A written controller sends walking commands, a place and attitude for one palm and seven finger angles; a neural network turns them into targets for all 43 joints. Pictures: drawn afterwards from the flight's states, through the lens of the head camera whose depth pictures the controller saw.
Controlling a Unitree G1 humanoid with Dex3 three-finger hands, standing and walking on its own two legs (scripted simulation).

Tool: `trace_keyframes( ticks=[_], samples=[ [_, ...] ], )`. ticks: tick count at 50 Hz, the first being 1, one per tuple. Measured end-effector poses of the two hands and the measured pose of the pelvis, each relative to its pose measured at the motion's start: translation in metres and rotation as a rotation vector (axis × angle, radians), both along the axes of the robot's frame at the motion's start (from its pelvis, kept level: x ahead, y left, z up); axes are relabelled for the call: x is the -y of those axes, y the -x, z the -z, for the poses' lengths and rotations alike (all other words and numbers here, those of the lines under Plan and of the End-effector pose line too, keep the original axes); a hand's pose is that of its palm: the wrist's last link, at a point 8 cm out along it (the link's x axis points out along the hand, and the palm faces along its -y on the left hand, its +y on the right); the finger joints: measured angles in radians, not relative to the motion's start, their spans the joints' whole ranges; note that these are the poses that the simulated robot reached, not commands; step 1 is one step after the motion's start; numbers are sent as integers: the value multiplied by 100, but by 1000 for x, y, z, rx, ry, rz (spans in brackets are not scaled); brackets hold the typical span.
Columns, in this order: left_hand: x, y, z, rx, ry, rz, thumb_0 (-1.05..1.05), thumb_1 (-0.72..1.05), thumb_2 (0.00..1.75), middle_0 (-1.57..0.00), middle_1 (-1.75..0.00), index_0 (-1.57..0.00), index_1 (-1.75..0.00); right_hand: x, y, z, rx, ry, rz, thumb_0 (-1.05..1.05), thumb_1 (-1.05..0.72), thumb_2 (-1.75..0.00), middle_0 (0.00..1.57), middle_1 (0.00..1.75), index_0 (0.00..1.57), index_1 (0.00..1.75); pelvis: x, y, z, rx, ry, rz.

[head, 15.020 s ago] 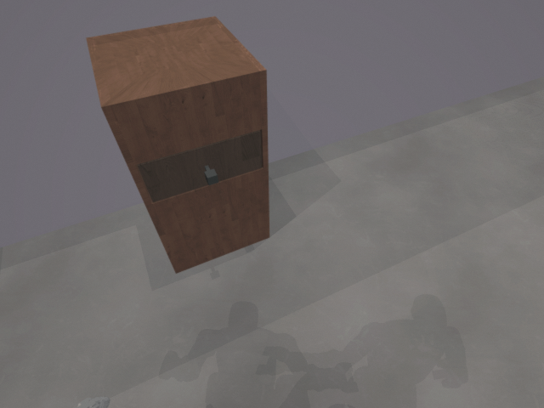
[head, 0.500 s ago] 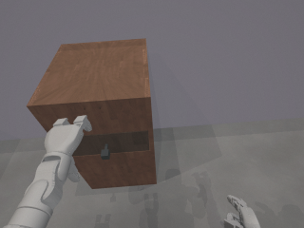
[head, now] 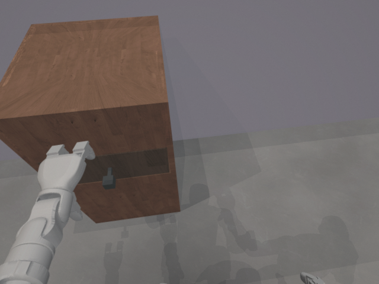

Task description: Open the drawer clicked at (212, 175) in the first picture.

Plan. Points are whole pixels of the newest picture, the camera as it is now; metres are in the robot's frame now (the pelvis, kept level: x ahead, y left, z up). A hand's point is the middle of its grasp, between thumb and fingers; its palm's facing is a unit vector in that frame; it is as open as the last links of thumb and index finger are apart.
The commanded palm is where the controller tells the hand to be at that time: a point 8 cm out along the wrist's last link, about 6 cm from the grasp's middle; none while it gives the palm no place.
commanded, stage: move the hooked fingers above the handle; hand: left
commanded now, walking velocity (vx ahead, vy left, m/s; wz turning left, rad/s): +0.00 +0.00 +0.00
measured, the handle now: (109, 177) +0.45 +0.29 -0.21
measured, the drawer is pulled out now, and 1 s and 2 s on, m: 0.00 0.00 0.00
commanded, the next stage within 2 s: lower the fingers behind the handle in 1.52 s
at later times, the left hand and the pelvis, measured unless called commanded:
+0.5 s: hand (88, 180) +0.38 +0.30 -0.10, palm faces -0.07 -0.04 -1.00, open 13.8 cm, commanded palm +0.38 +0.29 -0.04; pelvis -0.02 +0.03 -0.05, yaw -1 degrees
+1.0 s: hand (97, 182) +0.41 +0.30 -0.16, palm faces -0.02 +0.00 -1.00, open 13.6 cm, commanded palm +0.41 +0.28 -0.09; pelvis -0.06 +0.02 -0.11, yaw -2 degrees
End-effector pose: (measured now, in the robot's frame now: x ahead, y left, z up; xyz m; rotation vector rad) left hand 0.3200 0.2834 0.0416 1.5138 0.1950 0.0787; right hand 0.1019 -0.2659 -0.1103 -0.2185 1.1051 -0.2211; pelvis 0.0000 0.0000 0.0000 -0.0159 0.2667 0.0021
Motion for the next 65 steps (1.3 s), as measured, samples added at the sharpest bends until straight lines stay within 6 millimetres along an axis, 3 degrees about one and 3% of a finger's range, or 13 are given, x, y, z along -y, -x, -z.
trace_keyframes(
  ticks=[12, 26, 42, 50, 65],
  samples=[
    [-17, -19, 45, -21, -7, -2, 0, -49, 30, -32, -120, -32, -120, -15, 36, 22, -111, 18, 23, 1, -91, -90, 20, 30, 21, 30, -15, 6, 21, -83, 23, 1],
    [-16, -49, 94, 3, -14, 8, 0, -49, 30, -32, -120, -32, -120, -32, 68, 53, -206, 23, 18, 0, -91, -90, 20, 30, 21, 30, -31, 23, 53, -183, 51, 4],
    [-13, -68, 144, -3, -31, 6, 0, -49, 30, -32, -120, -32, -120, -25, 115, 90, -306, 49, 27, 0, -91, -90, 20, 30, 21, 30, -28, 44, 93, -268, 70, 9],
    [-11, -67, 148, 47, -56, -11, 0, -49, 30, -34, -124, -34, -124, -17, 122, 108, -308, 43, 13, 0, -91, -90, 20, 30, 21, 30, -19, 56, 108, -282, 68, 4],
    [-12, -69, 140, -32, -55, -1, 0, -49, 30, -32, -121, -35, -121, -3, 117, 101, -236, 62, 9, 0, -91, -90, 20, 30, 21, 30, -6, 56, 104, -283, 57, 11]
  ],
)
